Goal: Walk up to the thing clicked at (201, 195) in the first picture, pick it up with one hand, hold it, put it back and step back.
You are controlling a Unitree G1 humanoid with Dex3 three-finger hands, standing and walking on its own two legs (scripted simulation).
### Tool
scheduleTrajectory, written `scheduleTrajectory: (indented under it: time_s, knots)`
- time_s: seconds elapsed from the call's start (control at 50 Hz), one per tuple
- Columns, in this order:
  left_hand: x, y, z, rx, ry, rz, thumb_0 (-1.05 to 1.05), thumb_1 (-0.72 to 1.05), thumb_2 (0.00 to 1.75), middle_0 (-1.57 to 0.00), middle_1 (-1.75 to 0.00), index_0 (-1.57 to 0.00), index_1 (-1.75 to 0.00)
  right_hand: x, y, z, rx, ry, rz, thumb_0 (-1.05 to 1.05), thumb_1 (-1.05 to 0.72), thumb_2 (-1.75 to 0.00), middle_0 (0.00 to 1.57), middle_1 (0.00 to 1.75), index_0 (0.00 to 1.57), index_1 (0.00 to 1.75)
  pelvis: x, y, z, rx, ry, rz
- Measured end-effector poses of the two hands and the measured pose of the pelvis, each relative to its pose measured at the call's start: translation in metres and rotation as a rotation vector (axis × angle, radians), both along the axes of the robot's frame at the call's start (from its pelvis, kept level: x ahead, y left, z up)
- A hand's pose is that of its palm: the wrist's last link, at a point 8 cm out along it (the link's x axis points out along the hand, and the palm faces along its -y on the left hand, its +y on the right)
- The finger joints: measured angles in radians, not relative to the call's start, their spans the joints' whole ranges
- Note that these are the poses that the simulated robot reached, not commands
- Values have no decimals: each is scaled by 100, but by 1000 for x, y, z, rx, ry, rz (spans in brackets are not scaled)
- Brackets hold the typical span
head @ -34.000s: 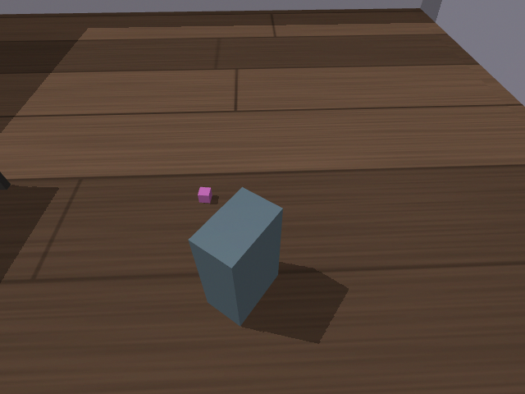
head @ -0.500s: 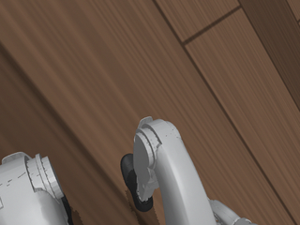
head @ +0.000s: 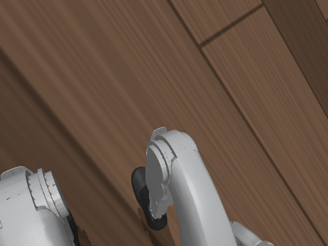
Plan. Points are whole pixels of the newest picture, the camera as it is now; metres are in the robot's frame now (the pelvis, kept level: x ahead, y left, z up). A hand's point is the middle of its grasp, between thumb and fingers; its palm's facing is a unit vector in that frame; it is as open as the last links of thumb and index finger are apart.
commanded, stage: settle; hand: left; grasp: from above
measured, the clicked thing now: out of the picture +0.42 +0.35 -0.27
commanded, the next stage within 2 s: lift in 0.78 s
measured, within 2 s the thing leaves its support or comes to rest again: leaves its support in 0.16 s
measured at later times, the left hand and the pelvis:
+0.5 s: hand out of the picture +0.40 +0.36 -0.16, palm faces -0.37 -0.19 -0.91, open 8.7 cm; pelvis +0.00 +0.00 +0.02, yaw +3 degrees
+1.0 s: hand out of the picture +0.40 +0.35 -0.11, palm faces -0.36 -0.18 -0.92, open 8.7 cm; pelvis +0.00 -0.01 +0.04, yaw +6 degrees
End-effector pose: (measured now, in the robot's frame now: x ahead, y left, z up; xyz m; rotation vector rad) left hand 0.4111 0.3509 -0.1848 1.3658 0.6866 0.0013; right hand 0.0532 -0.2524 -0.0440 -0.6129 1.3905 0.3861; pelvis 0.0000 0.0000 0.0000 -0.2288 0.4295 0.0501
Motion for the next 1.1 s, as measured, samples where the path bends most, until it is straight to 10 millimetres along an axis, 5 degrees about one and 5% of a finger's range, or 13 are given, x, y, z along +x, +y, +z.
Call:
scheduleTrajectory:
  time_s: [0.2,0.54,0.82,1.1]
  knots:
    - [4,2,11,12,-48,-10,-1,15,39,-81,-47,-85,-41,7,-3,0,3,-7,-25,0,-90,-90,20,30,20,29,3,0,2,4,31,4]
    - [-4,7,85,50,6,2,-1,13,39,-82,-45,-87,-40,50,-2,-19,89,-145,-118,0,-90,-90,20,30,20,29,2,-4,19,52,100,39]
    - [-5,2,113,40,-16,-50,-1,12,41,-84,-44,-87,-40,36,-12,-20,16,-101,-203,0,-90,-90,20,30,20,29,-1,-9,29,78,120,57]
    - [-13,6,152,45,-10,-13,-1,12,36,-89,-34,-93,-31,30,-14,1,-23,-111,-290,0,-91,-91,20,30,20,29,-2,-7,54,85,154,73]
